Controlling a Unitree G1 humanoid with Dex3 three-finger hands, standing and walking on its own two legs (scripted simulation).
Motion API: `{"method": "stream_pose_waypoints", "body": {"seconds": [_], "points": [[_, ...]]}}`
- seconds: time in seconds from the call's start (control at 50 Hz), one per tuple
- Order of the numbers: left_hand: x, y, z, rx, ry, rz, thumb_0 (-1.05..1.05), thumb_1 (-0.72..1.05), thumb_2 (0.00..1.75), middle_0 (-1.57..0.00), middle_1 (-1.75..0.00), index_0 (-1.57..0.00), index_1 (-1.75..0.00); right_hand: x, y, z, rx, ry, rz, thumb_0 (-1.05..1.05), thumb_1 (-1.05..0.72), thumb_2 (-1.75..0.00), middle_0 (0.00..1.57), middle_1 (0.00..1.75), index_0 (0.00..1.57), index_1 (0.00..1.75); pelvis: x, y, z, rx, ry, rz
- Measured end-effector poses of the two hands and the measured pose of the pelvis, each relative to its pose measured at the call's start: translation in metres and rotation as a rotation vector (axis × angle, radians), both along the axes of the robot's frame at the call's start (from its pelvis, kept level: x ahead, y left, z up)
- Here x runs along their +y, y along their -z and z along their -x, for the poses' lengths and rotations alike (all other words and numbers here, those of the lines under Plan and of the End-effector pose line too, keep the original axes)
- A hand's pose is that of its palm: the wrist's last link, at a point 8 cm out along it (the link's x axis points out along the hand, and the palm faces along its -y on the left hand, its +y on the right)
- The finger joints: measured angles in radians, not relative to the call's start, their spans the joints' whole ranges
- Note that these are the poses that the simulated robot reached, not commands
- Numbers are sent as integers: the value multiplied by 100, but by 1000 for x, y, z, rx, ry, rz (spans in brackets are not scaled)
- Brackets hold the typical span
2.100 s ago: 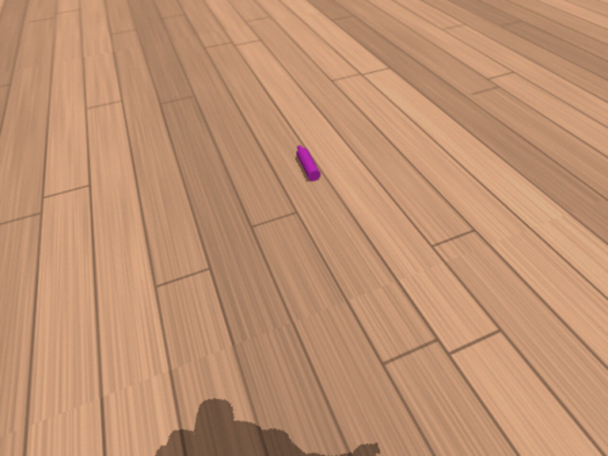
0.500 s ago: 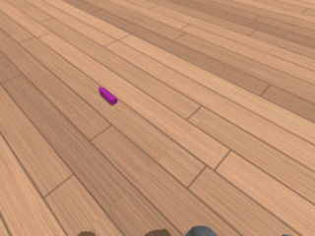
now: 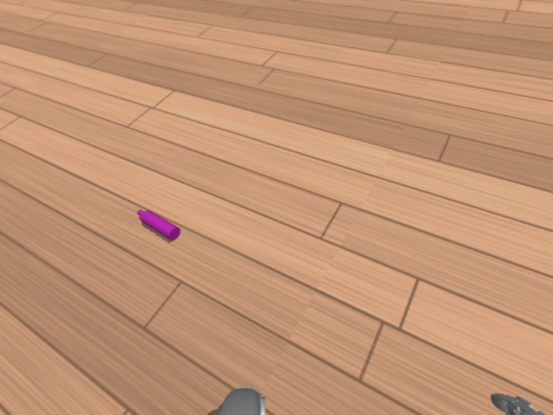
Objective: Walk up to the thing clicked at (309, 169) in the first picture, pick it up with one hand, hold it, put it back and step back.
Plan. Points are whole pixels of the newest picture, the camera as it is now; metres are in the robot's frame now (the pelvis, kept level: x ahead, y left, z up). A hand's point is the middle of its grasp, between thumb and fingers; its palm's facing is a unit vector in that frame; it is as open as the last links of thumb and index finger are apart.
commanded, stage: walk up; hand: left
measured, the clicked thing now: (156, 222) +1.04 +0.65 -0.73
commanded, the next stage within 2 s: none
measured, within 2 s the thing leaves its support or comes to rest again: neither
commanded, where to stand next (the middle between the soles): +0.49 +0.59 m, yaw -37 degrees
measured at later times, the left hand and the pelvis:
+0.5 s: hand (48, 327) +0.32 +0.48 -0.12, palm faces -0.29 -0.79 -0.54, open 7.4 cm; pelvis +0.18 +0.20 +0.00, yaw -14 degrees
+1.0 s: hand out of the picture +0.46 +0.70 -0.15, palm faces -0.35 -0.68 -0.64, open 7.4 cm; pelvis +0.30 +0.39 -0.05, yaw -23 degrees
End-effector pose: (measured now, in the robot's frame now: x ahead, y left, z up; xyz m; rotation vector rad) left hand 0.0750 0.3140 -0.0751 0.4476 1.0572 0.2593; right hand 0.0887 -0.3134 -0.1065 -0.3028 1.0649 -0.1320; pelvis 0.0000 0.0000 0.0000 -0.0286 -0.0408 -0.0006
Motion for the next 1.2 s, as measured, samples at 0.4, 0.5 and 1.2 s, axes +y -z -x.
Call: {"method": "stream_pose_waypoints", "body": {"seconds": [0.4, 0.5, 1.2], "points": [[195, 18, -194, 160, 200, -80, 1, 91, 89, -21, -30, -20, -30, 167, -18, -62, 70, 255, 57, 0, -90, -89, 21, 30, 20, 30, 174, 0, -146, 39, 190, -9], [201, 2, -251, 121, 263, -106, 1, 91, 89, -21, -30, -20, -30, 192, 1, -49, 111, 340, 30, 0, -90, -89, 21, 30, 20, 30, 199, 2, -179, 26, 240, -34], [434, 31, -483, 106, 432, -114, 1, 90, 89, -21, -30, -20, -30, 474, 1, -154, 169, 524, 62, 0, -90, -89, 21, 30, 20, 30, 463, 15, -345, 36, 449, 2]]}}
